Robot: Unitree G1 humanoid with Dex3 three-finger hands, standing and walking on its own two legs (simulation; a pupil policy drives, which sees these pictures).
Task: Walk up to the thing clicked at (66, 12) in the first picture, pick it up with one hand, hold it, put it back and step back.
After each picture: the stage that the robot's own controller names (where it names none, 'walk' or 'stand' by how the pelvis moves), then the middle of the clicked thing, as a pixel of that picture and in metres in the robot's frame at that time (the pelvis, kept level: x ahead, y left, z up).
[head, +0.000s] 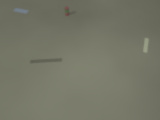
stand; (66, 11) +2.10 +0.24 -0.72
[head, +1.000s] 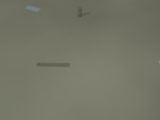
walk; (79, 12) +1.97 +0.18 -0.71
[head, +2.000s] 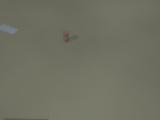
walk; (65, 36) +1.35 +0.25 -0.69
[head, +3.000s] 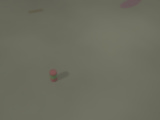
walk; (53, 75) +0.89 +0.25 -0.71
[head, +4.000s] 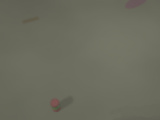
walk; (55, 105) +0.55 +0.21 -0.70
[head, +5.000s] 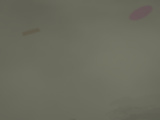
stand; out of the picture +0.38 +0.17 -0.71
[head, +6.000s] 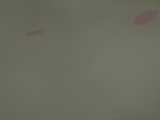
stand; out of the picture +0.37 +0.18 -0.71
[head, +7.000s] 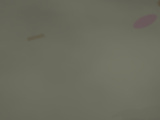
stand; out of the picture +0.37 +0.18 -0.72
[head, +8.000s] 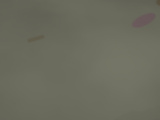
stand; out of the picture +0.39 +0.19 -0.73
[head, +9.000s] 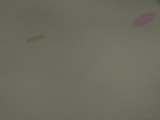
stand; out of the picture +0.37 +0.19 -0.73
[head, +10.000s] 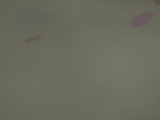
stand; out of the picture +0.37 +0.19 -0.73
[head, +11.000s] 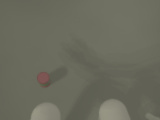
go down; (44, 80) +0.44 +0.17 -0.47
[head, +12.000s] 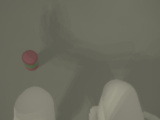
go down; (30, 61) +0.48 +0.18 -0.33
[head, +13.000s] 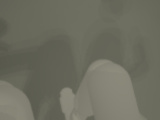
close in; out of the picture +0.47 +0.22 -0.24
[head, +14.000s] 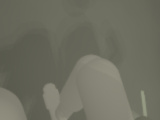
close; out of the picture +0.46 +0.24 -0.24
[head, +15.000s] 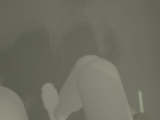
lift; out of the picture +0.44 +0.23 -0.24
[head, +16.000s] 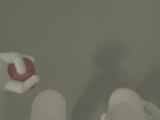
lift; (24, 74) +0.35 +0.20 -0.05
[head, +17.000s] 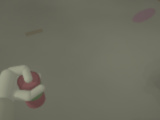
hold; (32, 90) +0.33 +0.18 +0.03
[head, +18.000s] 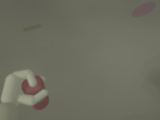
hold; (36, 93) +0.32 +0.17 +0.00
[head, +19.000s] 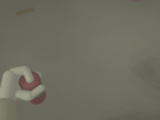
crouch; (33, 88) +0.34 +0.17 -0.04
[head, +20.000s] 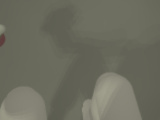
lower; out of the picture +0.51 +0.22 -0.09
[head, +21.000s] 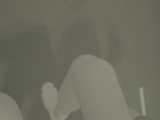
lower; out of the picture +0.46 +0.26 -0.25
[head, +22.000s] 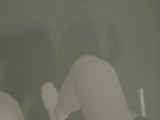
lower; out of the picture +0.46 +0.26 -0.25
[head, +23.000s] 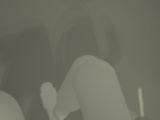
lower; out of the picture +0.46 +0.26 -0.25
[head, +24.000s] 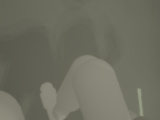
lower; out of the picture +0.46 +0.26 -0.25
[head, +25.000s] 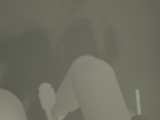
open; out of the picture +0.46 +0.24 -0.25
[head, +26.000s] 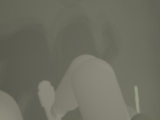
stand; out of the picture +0.45 +0.24 -0.25
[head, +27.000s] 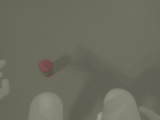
walk; (46, 68) +0.47 +0.16 -0.39
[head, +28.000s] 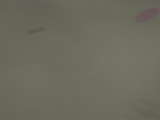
stand; out of the picture +0.38 +0.14 -0.66
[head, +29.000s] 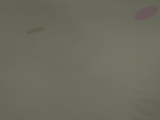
stand; out of the picture +0.39 +0.16 -0.67
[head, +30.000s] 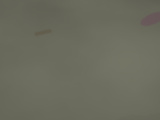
stand; out of the picture +0.39 +0.14 -0.71
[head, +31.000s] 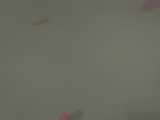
walk; out of the picture +0.42 +0.15 -0.71
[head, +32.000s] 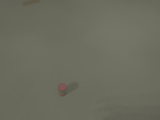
walk; (62, 90) +0.60 +0.11 -0.71
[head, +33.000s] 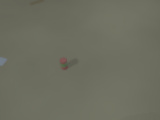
walk; (63, 63) +0.93 +0.24 -0.70
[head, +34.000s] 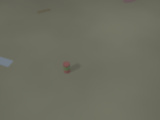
stand; (66, 67) +1.02 +0.18 -0.71
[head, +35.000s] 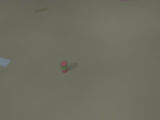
stand; (64, 66) +1.03 +0.19 -0.73
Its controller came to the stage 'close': yes
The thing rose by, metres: 0.71
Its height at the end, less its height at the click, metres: +0.00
